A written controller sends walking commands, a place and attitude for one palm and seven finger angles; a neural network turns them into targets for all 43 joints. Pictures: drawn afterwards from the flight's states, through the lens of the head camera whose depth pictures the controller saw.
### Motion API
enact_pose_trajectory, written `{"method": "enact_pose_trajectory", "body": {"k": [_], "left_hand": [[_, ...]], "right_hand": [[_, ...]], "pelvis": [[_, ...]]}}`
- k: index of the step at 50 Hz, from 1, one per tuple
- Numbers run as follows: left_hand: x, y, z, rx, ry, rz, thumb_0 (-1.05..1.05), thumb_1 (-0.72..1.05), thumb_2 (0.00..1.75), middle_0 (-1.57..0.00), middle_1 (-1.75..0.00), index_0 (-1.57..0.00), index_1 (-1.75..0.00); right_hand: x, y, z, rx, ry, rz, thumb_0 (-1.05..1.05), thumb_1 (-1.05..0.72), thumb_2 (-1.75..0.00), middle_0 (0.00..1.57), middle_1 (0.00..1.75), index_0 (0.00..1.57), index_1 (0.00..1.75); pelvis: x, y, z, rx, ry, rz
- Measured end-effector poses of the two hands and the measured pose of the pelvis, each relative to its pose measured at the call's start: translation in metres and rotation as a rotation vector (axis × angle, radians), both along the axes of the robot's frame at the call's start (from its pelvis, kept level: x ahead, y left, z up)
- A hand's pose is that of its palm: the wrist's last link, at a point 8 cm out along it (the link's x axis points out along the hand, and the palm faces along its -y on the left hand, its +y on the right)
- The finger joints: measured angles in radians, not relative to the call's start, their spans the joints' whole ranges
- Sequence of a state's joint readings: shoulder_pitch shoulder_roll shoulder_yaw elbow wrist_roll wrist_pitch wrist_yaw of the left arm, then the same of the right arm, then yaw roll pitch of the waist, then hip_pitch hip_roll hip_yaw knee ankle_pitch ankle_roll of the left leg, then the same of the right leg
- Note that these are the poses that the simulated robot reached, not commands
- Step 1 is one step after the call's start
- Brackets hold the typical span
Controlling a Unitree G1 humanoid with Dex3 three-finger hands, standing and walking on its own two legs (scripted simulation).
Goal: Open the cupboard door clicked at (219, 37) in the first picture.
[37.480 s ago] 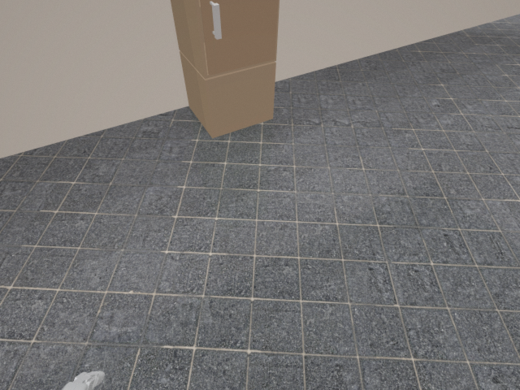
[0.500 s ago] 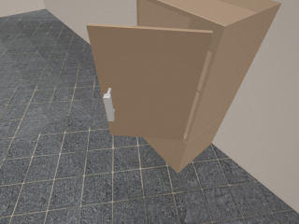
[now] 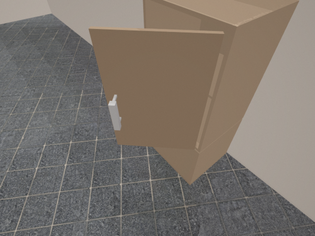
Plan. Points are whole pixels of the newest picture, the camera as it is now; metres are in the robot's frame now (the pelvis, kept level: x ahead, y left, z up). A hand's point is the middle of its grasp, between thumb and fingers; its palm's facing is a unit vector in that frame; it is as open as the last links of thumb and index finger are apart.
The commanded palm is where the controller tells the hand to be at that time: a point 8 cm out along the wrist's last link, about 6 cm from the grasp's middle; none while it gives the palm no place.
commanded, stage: come to a stop and stand still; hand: left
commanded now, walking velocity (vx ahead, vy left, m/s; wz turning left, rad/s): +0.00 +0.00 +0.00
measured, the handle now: (116, 112) +0.58 +0.21 -0.07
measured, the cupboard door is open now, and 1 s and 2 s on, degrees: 46 46 46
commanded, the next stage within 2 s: look again from close up in 0.60 s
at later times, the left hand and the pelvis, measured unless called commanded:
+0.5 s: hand out of the picture +0.05 +0.22 -0.15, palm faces -0.01 -0.95 -0.30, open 7.4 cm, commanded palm none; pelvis -0.02 -0.01 +0.01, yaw +0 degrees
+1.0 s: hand out of the picture +0.00 +0.21 -0.17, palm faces +0.00 -0.97 -0.23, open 7.4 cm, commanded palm none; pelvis -0.02 +0.01 +0.01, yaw +0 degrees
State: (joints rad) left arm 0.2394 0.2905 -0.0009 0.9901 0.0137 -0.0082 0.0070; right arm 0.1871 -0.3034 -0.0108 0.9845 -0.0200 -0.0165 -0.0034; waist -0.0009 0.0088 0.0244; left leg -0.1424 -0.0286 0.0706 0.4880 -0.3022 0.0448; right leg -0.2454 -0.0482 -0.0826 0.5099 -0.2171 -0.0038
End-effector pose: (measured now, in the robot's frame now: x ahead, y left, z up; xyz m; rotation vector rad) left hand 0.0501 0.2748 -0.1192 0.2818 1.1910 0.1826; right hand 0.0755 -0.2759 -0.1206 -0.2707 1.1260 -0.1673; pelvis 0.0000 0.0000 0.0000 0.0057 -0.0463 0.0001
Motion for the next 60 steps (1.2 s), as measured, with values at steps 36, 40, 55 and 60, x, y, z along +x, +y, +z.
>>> {"method": "enact_pose_trajectory", "body": {"k": [36, 40, 55, 60], "left_hand": [[-0.047, -0.014, -0.009, -0.043, 0.092, 0.024, 0.00, 0.90, 0.90, -0.20, -0.30, -0.20, -0.30], [-0.054, -0.015, -0.012, -0.056, 0.111, 0.032, 0.00, 0.90, 0.90, -0.20, -0.30, -0.20, -0.30], [-0.057, -0.015, -0.017, -0.084, 0.127, 0.047, 0.00, 0.90, 0.90, -0.20, -0.30, -0.20, -0.30], [-0.053, -0.012, -0.016, -0.082, 0.119, 0.049, 0.00, 0.90, 0.90, -0.20, -0.30, -0.20, -0.30]], "right_hand": [[-0.088, -0.002, 0.000, 0.009, 0.208, -0.064, 0.00, -0.91, -0.90, 0.20, 0.30, 0.21, 0.30], [-0.090, 0.007, -0.001, 0.020, 0.217, -0.067, 0.00, -0.91, -0.90, 0.20, 0.30, 0.21, 0.30], [-0.063, 0.036, -0.004, 0.047, 0.166, -0.046, 0.00, -0.91, -0.90, 0.20, 0.30, 0.21, 0.30], [-0.052, 0.039, -0.003, 0.047, 0.144, -0.037, 0.00, -0.91, -0.90, 0.20, 0.30, 0.21, 0.30]], "pelvis": [[-0.025, -0.006, 0.009, -0.003, -0.011, 0.000], [-0.025, -0.002, 0.009, -0.004, -0.011, 0.001], [-0.020, 0.012, 0.008, -0.005, -0.009, 0.002], [-0.018, 0.015, 0.009, -0.005, -0.010, 0.003]]}}
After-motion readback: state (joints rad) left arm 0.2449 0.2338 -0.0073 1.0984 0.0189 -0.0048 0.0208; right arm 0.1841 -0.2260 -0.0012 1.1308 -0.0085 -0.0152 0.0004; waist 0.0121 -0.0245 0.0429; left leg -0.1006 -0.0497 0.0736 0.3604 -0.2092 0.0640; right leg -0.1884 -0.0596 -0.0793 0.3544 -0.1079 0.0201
